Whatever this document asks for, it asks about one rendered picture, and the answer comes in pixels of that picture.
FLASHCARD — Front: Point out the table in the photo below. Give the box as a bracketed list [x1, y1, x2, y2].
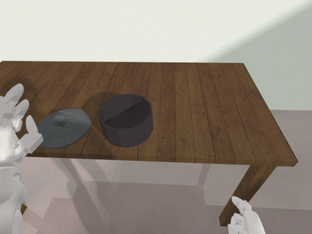
[0, 61, 298, 227]

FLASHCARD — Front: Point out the lid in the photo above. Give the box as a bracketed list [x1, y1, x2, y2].
[37, 108, 91, 149]

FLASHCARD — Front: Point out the robot left forearm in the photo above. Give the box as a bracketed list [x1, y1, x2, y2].
[0, 166, 26, 234]

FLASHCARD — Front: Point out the knob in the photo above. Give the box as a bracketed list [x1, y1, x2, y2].
[53, 114, 67, 126]

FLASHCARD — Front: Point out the left robot hand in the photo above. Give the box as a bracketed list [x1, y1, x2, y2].
[0, 83, 43, 168]

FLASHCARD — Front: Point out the pot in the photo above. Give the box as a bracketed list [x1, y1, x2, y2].
[98, 94, 153, 148]

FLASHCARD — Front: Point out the right robot hand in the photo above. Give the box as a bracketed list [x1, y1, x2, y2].
[228, 196, 265, 234]

